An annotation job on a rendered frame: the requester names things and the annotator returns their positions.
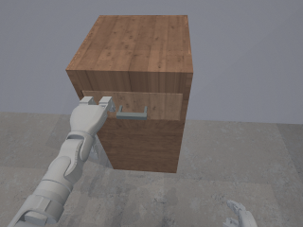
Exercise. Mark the cabinet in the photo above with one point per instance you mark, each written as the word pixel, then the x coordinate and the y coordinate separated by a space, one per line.
pixel 140 54

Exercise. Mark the robot right hand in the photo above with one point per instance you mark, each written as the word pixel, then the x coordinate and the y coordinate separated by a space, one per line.
pixel 245 218

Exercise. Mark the robot left hand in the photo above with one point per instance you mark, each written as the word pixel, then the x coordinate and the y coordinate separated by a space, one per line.
pixel 89 117

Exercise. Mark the drawer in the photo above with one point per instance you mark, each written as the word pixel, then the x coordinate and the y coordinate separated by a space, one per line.
pixel 163 106

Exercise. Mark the left robot forearm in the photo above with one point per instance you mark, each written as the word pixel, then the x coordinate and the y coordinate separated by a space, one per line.
pixel 46 203

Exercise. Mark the handle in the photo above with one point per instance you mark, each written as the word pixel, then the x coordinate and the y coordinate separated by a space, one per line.
pixel 132 116

